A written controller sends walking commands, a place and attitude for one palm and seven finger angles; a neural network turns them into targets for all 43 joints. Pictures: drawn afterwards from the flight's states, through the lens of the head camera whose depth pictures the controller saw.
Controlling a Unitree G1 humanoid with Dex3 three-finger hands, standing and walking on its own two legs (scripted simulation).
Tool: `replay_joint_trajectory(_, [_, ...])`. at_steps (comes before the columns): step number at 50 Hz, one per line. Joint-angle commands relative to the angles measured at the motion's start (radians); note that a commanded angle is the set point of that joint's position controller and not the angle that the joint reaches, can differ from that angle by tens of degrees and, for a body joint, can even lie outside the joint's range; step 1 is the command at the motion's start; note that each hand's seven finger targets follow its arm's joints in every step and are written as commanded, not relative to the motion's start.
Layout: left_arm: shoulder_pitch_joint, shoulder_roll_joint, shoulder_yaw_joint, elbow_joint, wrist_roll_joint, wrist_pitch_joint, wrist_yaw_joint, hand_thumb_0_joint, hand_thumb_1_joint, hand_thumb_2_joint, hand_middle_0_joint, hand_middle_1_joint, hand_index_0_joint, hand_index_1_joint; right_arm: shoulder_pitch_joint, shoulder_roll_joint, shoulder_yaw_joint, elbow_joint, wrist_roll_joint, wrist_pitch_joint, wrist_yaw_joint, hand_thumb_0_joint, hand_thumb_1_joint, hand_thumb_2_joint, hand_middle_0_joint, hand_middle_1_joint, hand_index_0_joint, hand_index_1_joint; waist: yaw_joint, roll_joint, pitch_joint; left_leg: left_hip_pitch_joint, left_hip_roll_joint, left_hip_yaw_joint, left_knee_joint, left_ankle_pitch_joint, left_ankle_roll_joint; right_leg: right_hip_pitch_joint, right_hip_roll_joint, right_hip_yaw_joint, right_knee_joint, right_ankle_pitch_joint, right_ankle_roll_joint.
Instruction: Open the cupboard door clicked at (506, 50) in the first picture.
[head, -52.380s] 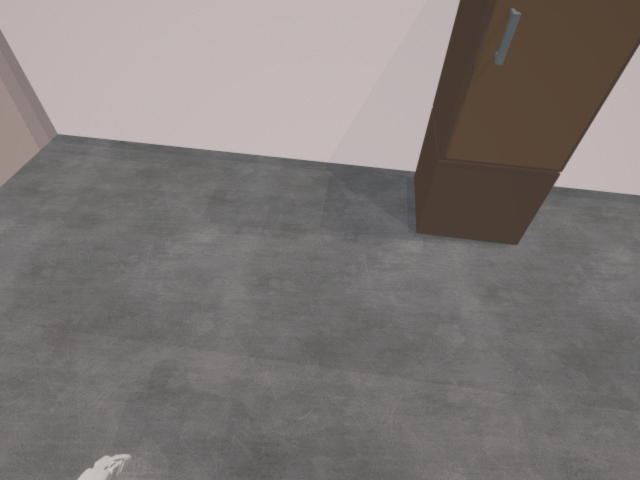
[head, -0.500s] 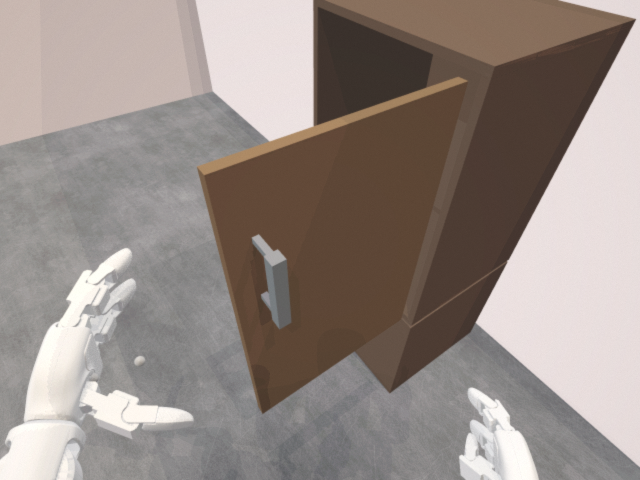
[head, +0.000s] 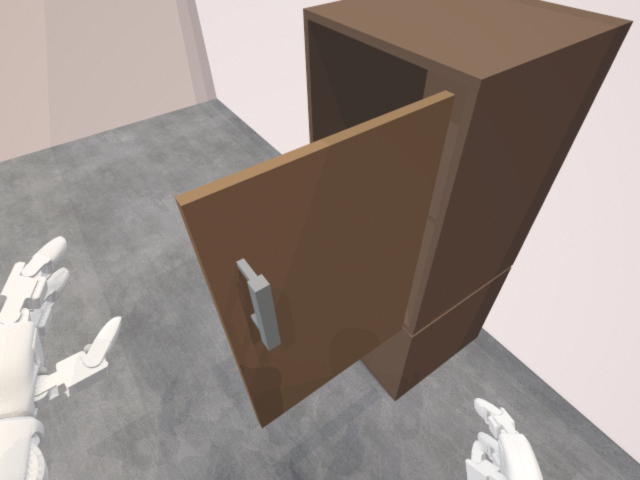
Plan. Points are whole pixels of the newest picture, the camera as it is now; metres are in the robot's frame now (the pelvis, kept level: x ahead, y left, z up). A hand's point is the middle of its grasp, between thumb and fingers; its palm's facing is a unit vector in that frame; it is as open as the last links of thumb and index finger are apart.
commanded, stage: draw the hand back to the body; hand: left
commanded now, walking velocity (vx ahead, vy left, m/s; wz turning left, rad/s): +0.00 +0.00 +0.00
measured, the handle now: (258, 305) +0.30 +0.12 +0.07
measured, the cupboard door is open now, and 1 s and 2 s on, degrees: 91 91 91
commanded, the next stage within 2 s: step back with the hand held close in 0.46 s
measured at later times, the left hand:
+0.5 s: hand (83, 352) +0.18 +0.25 +0.15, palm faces +0.46 -0.81 -0.38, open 7.4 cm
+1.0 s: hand (44, 385) +0.15 +0.28 +0.14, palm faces +0.33 -0.80 -0.50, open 7.4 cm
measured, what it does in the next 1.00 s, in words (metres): shifts its weight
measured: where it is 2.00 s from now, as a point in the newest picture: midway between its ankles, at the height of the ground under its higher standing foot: outside the picture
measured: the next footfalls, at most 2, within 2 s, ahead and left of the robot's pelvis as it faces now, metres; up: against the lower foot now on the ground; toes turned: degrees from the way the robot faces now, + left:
right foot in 1.72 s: -0.20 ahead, -0.09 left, +0.00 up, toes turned -4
left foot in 1.88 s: -0.11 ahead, +0.09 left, +0.00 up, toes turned -2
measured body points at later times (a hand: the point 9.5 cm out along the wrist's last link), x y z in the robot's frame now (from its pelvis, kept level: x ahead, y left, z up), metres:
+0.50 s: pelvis -0.01 -0.01 +0.00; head -0.03 -0.03 +0.45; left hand +0.15 +0.29 +0.17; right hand +0.18 -0.23 -0.08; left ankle -0.03 +0.11 -0.74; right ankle -0.02 -0.11 -0.74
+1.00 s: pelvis -0.06 +0.02 -0.01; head -0.02 +0.03 +0.44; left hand +0.13 +0.32 +0.17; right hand +0.12 -0.23 -0.08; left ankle -0.03 +0.11 -0.74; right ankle -0.02 -0.11 -0.74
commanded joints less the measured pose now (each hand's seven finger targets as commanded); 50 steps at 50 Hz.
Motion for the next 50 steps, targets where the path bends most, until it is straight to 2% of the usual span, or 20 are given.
replay_joint_trajectory(1, [-0.094, 0.193, 0.147, -0.206, 0.0, -0.067, 0.019, 0.0, 0.795, 0.855, -0.196, -0.3, -0.196, -0.3, -0.124, -0.1, -0.044, -0.154, 0.005, -0.039, -0.003, 0.0, -0.9, -0.9, 0.2, 0.3, 0.2, 0.3, 0.005, -0.005, -0.081, -0.009, 0.009, -0.024, -0.048, 0.41, 0.0, 0.057, -0.006, 0.036, -0.035, 0.322, -0.015])
replay_joint_trajectory(4, [-0.118, 0.205, 0.163, -0.22, -0.002, -0.071, 0.02, 0.0, 0.9, 0.9, -0.2, -0.3, -0.2, -0.3, -0.125, -0.099, -0.047, -0.153, 0.007, -0.036, -0.003, 0.0, -0.9, -0.9, 0.2, 0.3, 0.2, 0.3, 0.005, 0.015, -0.093, 0.005, 0.008, -0.02, -0.05, 0.404, 0.001, 0.055, -0.007, 0.038, -0.036, 0.318, -0.012])
replay_joint_trajectory(5, [-0.105, 0.184, 0.15, -0.195, -0.003, -0.069, 0.019, 0.0, 0.9, 0.9, -0.2, -0.3, -0.2, -0.3, -0.124, -0.097, -0.046, -0.15, 0.006, -0.035, -0.002, 0.0, -0.9, -0.9, 0.2, 0.3, 0.2, 0.3, 0.002, -0.006, -0.075, 0.001, 0.01, -0.023, -0.055, 0.396, 0.0, 0.045, -0.005, 0.033, -0.039, 0.305, -0.011])
replay_joint_trajectory(6, [-0.101, 0.177, 0.141, -0.179, -0.004, -0.065, 0.016, 0.0, 0.9, 0.9, -0.2, -0.3, -0.2, -0.3, -0.128, -0.1, -0.047, -0.151, 0.006, -0.033, -0.002, 0.0, -0.9, -0.9, 0.2, 0.3, 0.2, 0.3, 0.004, 0.007, -0.063, -0.003, 0.008, -0.018, -0.057, 0.38, 0.002, 0.046, -0.009, 0.036, -0.048, 0.301, -0.013])
replay_joint_trajectory(7, [-0.09, 0.159, 0.125, -0.159, -0.006, -0.062, 0.013, 0.0, 0.9, 0.9, -0.2, -0.3, -0.2, -0.3, -0.128, -0.097, -0.046, -0.15, 0.008, -0.03, 0.0, 0.0, -0.9, -0.9, 0.2, 0.3, 0.2, 0.3, -0.001, -0.015, -0.036, -0.009, 0.01, -0.019, -0.063, 0.36, 0.003, 0.031, -0.007, 0.035, -0.052, 0.286, -0.01])
replay_joint_trajectory(9, [-0.092, 0.168, 0.132, -0.164, -0.007, -0.066, 0.012, 0.0, 0.9, 0.9, -0.2, -0.3, -0.2, -0.3, -0.128, -0.101, -0.052, -0.151, 0.008, -0.027, 0.0, 0.0, -0.9, -0.9, 0.2, 0.3, 0.2, 0.3, 0.001, -0.043, -0.053, -0.003, 0.009, -0.015, -0.06, 0.353, 0.009, 0.036, -0.006, 0.038, -0.055, 0.29, -0.008])
replay_joint_trajectory(16, [-0.119, 0.205, 0.157, -0.182, -0.006, -0.073, 0.016, 0.0, 0.9, 0.9, -0.2, -0.3, -0.2, -0.3, -0.139, -0.099, -0.05, -0.15, 0.005, -0.027, -0.006, 0.0, -0.9, -0.9, 0.2, 0.3, 0.2, 0.3, 0.007, -0.006, -0.064, -0.002, 0.002, -0.016, -0.067, 0.304, 0.008, 0.045, -0.009, 0.047, -0.07, 0.249, -0.011])
replay_joint_trajectory(23, [-0.115, 0.192, 0.148, -0.186, -0.006, -0.08, 0.018, 0.0, 0.9, 0.9, -0.2, -0.3, -0.2, -0.3, -0.141, -0.095, -0.049, -0.145, 0.007, -0.038, -0.007, 0.0, -0.9, -0.9, 0.2, 0.3, 0.2, 0.3, 0.004, -0.003, -0.05, -0.001, 0.002, -0.018, -0.071, 0.286, 0.008, 0.031, -0.007, 0.047, -0.081, 0.225, -0.01])
replay_joint_trajectory(26, [-0.122, 0.186, 0.139, -0.178, -0.002, -0.08, 0.017, 0.0, 0.9, 0.9, -0.2, -0.3, -0.2, -0.3, -0.14, -0.098, -0.05, -0.139, 0.007, -0.042, -0.006, 0.0, -0.9, -0.9, 0.2, 0.3, 0.2, 0.3, 0.002, 0.023, -0.037, -0.006, 0.003, -0.02, -0.079, 0.276, 0.004, 0.029, -0.006, 0.045, -0.083, 0.205, -0.013])
replay_joint_trajectory(28, [-0.114, 0.186, 0.142, -0.17, -0.005, -0.083, 0.017, 0.0, 0.9, 0.9, -0.2, -0.3, -0.2, -0.3, -0.14, -0.096, -0.05, -0.141, 0.007, -0.045, -0.005, 0.0, -0.9, -0.9, 0.2, 0.3, 0.2, 0.3, 0.002, -0.003, -0.025, -0.011, 0.004, -0.021, -0.086, 0.252, 0.006, 0.019, -0.004, 0.043, -0.088, 0.182, -0.009])
replay_joint_trajectory(29, [-0.199, 0.229, 0.172, -0.235, -0.005, -0.093, 0.022, 0.0, 0.9, 0.9, -0.2, -0.3, -0.2, -0.3, -0.145, -0.1, -0.052, -0.142, 0.009, -0.048, -0.006, 0.0, -0.9, -0.9, 0.2, 0.3, 0.2, 0.3, 0.001, 0.004, -0.067, 0.005, 0.002, -0.023, -0.081, 0.252, 0.008, 0.031, -0.005, 0.05, -0.088, 0.184, -0.01])
replay_joint_trajectory(30, [-0.23, 0.333, 0.289, -0.236, -0.009, -0.125, 0.023, 0.0, 0.9, 0.9, -0.2, -0.3, -0.2, -0.3, -0.118, -0.118, -0.05, -0.177, 0.02, -0.024, -0.006, 0.0, -0.9, -0.9, 0.2, 0.3, 0.2, 0.3, -0.043, -0.056, 0.044, -0.088, 0.022, -0.043, -0.047, 0.187, 0.023, -0.093, -0.051, 0.127, -0.141, 0.213, -0.007])
replay_joint_trajectory(31, [-0.214, 0.325, 0.283, -0.199, -0.002, -0.139, 0.017, 0.0, 0.9, 0.9, -0.2, -0.3, -0.2, -0.3, -0.116, -0.105, -0.05, -0.163, 0.017, -0.005, -0.006, 0.0, -0.9, -0.9, 0.2, 0.3, 0.2, 0.3, -0.042, -0.066, 0.036, -0.102, 0.017, -0.056, -0.032, 0.157, 0.023, -0.092, -0.079, 0.13, -0.146, 0.21, -0.013])
replay_joint_trajectory(32, [-0.105, 0.251, 0.225, -0.133, -0.003, -0.127, 0.008, 0.0, 0.9, 0.9, -0.2, -0.3, -0.2, -0.3, -0.129, -0.102, -0.055, -0.161, 0.014, 0.006, -0.007, 0.0, -0.9, -0.9, 0.2, 0.3, 0.2, 0.3, -0.047, -0.108, 0.04, -0.09, 0.019, -0.055, -0.021, 0.18, 0.021, -0.111, -0.084, 0.126, -0.146, 0.225, -0.013])
replay_joint_trajectory(35, [-0.009, 0.194, 0.171, -0.144, 0.0, -0.122, -0.002, 0.0, 0.9, 0.9, -0.2, -0.3, -0.2, -0.3, -0.12, -0.117, -0.065, -0.179, 0.014, 0.031, -0.001, 0.0, -0.9, -0.9, 0.2, 0.3, 0.2, 0.3, -0.052, -0.065, -0.048, -0.082, 0.032, -0.037, -0.002, 0.238, 0.018, -0.097, -0.095, 0.106, -0.102, 0.275, -0.006])
replay_joint_trajectory(36, [0.013, 0.188, 0.166, -0.168, -0.001, -0.125, 0.0, 0.0, 0.9, 0.9, -0.2, -0.3, -0.2, -0.3, -0.12, -0.12, -0.067, -0.185, 0.014, 0.036, -0.003, 0.0, -0.9, -0.9, 0.2, 0.3, 0.2, 0.3, -0.052, -0.016, -0.086, -0.086, 0.038, -0.041, -0.009, 0.289, 0.016, -0.063, -0.094, 0.09, -0.071, 0.319, -0.006])
replay_joint_trajectory(38, [0.047, 0.209, 0.182, -0.215, -0.001, -0.125, 0.006, 0.0, 0.9, 0.9, -0.2, -0.3, -0.2, -0.3, -0.116, -0.125, -0.074, -0.2, 0.018, 0.048, -0.003, 0.0, -0.9, -0.9, 0.2, 0.3, 0.2, 0.3, -0.053, -0.004, -0.152, -0.084, 0.054, -0.041, -0.002, 0.357, 0.015, -0.042, -0.088, 0.091, -0.024, 0.38, 0.0])
replay_joint_trajectory(42, [0.071, 0.281, 0.254, -0.311, -0.001, -0.13, 0.024, 0.0, 0.9, 0.9, -0.2, -0.3, -0.2, -0.3, -0.113, -0.116, -0.082, -0.226, 0.021, 0.066, -0.012, 0.0, -0.9, -0.9, 0.2, 0.3, 0.2, 0.3, -0.05, -0.053, -0.226, -0.117, 0.066, -0.058, 0.016, 0.426, 0.011, 0.006, -0.085, 0.088, 0.052, 0.48, -0.001])
replay_joint_trajectory(45, [0.079, 0.291, 0.272, -0.34, -0.002, -0.135, 0.033, 0.0, 0.9, 0.9, -0.2, -0.3, -0.2, -0.3, -0.112, -0.113, -0.085, -0.243, 0.024, 0.068, -0.018, 0.0, -0.9, -0.9, 0.2, 0.3, 0.2, 0.3, -0.051, -0.048, -0.207, -0.165, 0.074, -0.071, 0.014, 0.383, 0.013, -0.022, -0.082, 0.093, 0.08, 0.44, 0.002])
replay_joint_trajectory(50, [0.081, 0.268, 0.271, -0.353, 0.01, -0.153, 0.043, 0.0, 0.9, 0.9, -0.2, -0.3, -0.2, -0.3, -0.105, -0.13, -0.085, -0.248, 0.019, 0.048, -0.018, 0.0, -0.9, -0.9, 0.2, 0.3, 0.2, 0.3, -0.045, 0.101, -0.138, -0.357, 0.141, -0.138, -0.101, 0.18, 0.048, 0.006, -0.024, 0.069, 0.206, 0.194, 0.015])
